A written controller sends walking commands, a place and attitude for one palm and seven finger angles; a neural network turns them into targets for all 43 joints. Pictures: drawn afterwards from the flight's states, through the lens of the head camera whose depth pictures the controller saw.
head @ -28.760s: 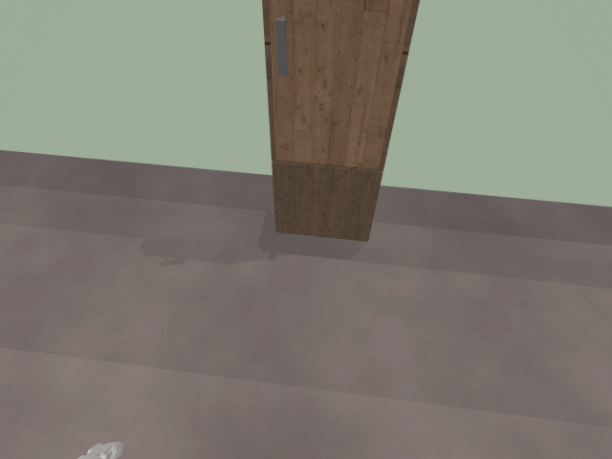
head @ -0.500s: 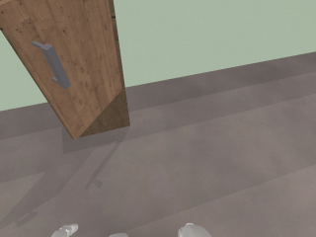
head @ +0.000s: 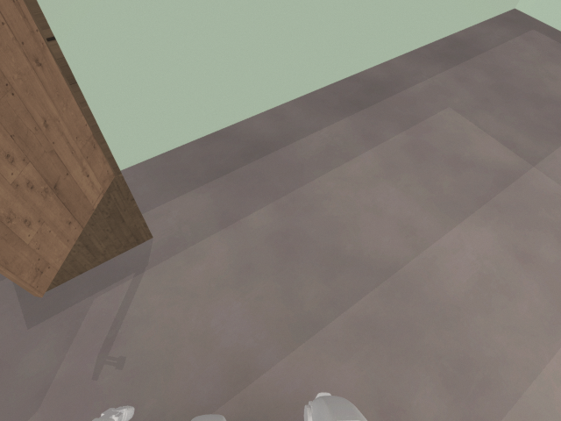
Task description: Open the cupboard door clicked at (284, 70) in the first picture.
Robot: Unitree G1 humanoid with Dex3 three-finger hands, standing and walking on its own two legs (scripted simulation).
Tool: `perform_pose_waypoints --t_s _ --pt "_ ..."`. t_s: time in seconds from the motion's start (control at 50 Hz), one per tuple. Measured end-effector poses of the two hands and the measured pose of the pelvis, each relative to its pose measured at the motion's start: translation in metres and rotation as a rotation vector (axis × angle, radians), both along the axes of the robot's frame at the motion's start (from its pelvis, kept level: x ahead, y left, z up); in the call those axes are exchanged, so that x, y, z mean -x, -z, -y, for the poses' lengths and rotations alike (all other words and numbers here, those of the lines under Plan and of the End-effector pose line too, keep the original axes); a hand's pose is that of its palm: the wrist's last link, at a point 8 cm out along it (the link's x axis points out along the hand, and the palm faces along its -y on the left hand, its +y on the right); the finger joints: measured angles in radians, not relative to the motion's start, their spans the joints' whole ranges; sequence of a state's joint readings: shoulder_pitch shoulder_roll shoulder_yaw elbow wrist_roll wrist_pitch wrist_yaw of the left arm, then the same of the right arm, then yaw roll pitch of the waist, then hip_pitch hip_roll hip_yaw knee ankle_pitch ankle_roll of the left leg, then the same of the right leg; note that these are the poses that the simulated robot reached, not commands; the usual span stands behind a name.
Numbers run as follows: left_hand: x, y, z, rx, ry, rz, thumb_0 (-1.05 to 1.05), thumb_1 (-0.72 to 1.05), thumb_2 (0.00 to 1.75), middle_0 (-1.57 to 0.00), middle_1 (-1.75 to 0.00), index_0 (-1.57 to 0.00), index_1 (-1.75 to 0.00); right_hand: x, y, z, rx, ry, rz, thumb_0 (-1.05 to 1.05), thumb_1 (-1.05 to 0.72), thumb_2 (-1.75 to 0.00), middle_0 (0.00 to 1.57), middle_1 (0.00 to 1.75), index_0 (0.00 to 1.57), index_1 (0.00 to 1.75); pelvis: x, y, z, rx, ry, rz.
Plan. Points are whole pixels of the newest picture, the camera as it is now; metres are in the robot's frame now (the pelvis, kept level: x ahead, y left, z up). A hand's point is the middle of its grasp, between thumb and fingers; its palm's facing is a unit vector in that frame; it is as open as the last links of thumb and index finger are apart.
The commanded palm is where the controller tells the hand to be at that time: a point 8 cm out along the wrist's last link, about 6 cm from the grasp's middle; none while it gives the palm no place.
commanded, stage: walk to a spot facing it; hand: left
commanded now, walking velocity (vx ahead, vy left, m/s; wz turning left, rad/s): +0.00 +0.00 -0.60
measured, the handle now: out of the picture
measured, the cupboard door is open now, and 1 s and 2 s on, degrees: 44 44 44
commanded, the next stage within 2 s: turn to face it in 1.62 s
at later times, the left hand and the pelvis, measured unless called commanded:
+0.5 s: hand (181, 390) +0.17 +0.17 -0.18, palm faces -0.30 -0.93 -0.20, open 7.4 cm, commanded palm none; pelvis +0.06 -0.01 +0.00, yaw -19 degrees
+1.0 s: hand (305, 279) +0.38 -0.03 -0.16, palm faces -0.55 -0.82 -0.18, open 7.3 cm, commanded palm none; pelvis +0.20 -0.14 +0.01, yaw -33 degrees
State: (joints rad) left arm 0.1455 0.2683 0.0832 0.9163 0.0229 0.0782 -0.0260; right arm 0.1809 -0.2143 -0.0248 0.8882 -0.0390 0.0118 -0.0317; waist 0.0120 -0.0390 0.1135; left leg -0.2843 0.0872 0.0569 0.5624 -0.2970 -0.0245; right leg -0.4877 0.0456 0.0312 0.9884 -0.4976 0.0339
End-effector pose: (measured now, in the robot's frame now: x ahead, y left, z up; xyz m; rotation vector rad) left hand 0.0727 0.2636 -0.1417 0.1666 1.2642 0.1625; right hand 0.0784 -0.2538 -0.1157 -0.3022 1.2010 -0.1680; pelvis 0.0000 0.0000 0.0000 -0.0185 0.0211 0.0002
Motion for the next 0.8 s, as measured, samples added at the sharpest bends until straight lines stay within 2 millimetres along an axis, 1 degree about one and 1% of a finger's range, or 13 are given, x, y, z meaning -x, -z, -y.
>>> perform_pose_waypoints --t_s 0.1,0.16,0.2,0.28,0.36,0.42,0.46,0.52,0.6,0.66,0.72,0.76,0.8 --pt "-0.038 -0.013 0.016 -0.003 0.078 0.065 0.00 0.91 0.90 -0.20 -0.29 -0.20 -0.30 0.032 0.005 0.013 -0.020 0.065 -0.059 0.00 -0.90 -0.90 0.21 0.30 0.20 0.30 -0.003 -0.003 0.011 0.023 0.053 0.001" --pt "-0.059 -0.011 0.028 -0.034 0.142 0.108 0.00 0.90 0.90 -0.20 -0.29 -0.20 -0.30 0.045 0.021 0.031 -0.041 0.131 -0.058 0.00 -0.90 -0.90 0.21 0.30 0.20 0.30 -0.007 0.010 0.025 -0.008 0.094 -0.003" --pt "-0.065 -0.010 0.035 -0.052 0.166 0.111 0.00 0.90 0.90 -0.20 -0.29 -0.20 -0.30 0.050 0.027 0.041 -0.040 0.174 -0.063 0.00 -0.90 -0.90 0.21 0.30 0.20 0.30 -0.007 0.013 0.028 -0.005 0.122 0.004" --pt "-0.064 -0.015 0.045 -0.051 0.203 0.068 0.00 0.90 0.90 -0.20 -0.29 -0.20 -0.30 0.044 0.015 0.049 -0.041 0.221 -0.034 0.00 -0.90 -0.90 0.21 0.30 0.20 0.30 -0.013 0.003 0.028 -0.021 0.175 0.006" --pt "-0.065 -0.013 0.047 -0.028 0.246 0.010 0.00 0.90 0.90 -0.20 -0.30 -0.20 -0.30 0.025 -0.002 0.048 -0.037 0.252 0.044 0.00 -0.90 -0.90 0.20 0.30 0.20 0.30 -0.027 -0.004 0.024 -0.040 0.238 0.002" --pt "-0.074 -0.003 0.043 -0.007 0.274 -0.031 0.00 0.90 0.90 -0.20 -0.30 -0.20 -0.30 0.011 -0.006 0.044 -0.014 0.273 0.109 0.00 -0.90 -0.90 0.20 0.30 0.20 0.30 -0.043 0.001 0.017 -0.033 0.285 -0.001" --pt "-0.087 0.005 0.042 0.003 0.297 -0.052 0.00 0.90 0.90 -0.20 -0.30 -0.20 -0.30 0.011 -0.002 0.041 0.011 0.292 0.135 0.00 -0.90 -0.90 0.20 0.30 0.20 0.30 -0.053 0.008 0.013 -0.007 0.310 -0.007" --pt "-0.120 0.001 0.052 0.015 0.344 -0.041 0.01 0.90 0.90 -0.20 -0.30 -0.20 -0.30 0.029 -0.004 0.032 0.002 0.337 0.087 0.00 -0.90 -0.90 0.20 0.30 0.20 0.30 -0.067 0.002 0.018 -0.005 0.348 0.001" --pt "-0.182 -0.013 0.083 0.042 0.412 0.040 0.01 0.91 0.90 -0.20 -0.29 -0.20 -0.30 0.064 -0.007 0.020 -0.036 0.407 -0.051 0.00 -0.90 -0.90 0.21 0.30 0.20 0.30 -0.086 -0.009 0.031 0.006 0.384 -0.007" --pt "-0.229 -0.021 0.118 0.054 0.489 0.095 0.01 0.91 0.90 -0.19 -0.29 -0.19 -0.30 0.090 -0.003 0.015 -0.073 0.481 -0.143 0.00 -0.90 -0.90 0.21 0.30 0.20 0.30 -0.102 -0.010 0.045 0.006 0.423 -0.010" --pt "-0.276 -0.024 0.161 0.051 0.577 0.141 0.00 0.91 0.90 -0.19 -0.29 -0.19 -0.30 0.111 0.006 0.016 -0.111 0.567 -0.212 0.00 -0.90 -0.90 0.21 0.30 0.20 0.30 -0.119 -0.004 0.066 -0.003 0.466 -0.005" --pt "-0.305 -0.021 0.190 0.047 0.625 0.191 0.00 0.91 0.90 -0.19 -0.29 -0.19 -0.30 0.120 0.017 0.021 -0.134 0.613 -0.250 0.00 -0.90 -0.90 0.21 0.30 0.20 0.30 -0.132 0.007 0.085 -0.012 0.481 0.004" --pt "-0.325 -0.015 0.212 0.040 0.637 0.252 0.00 0.91 0.90 -0.20 -0.29 -0.19 -0.30 0.121 0.030 0.031 -0.154 0.649 -0.281 0.00 -0.90 -0.90 0.21 0.30 0.20 0.30 -0.141 0.018 0.100 -0.030 0.499 0.016"
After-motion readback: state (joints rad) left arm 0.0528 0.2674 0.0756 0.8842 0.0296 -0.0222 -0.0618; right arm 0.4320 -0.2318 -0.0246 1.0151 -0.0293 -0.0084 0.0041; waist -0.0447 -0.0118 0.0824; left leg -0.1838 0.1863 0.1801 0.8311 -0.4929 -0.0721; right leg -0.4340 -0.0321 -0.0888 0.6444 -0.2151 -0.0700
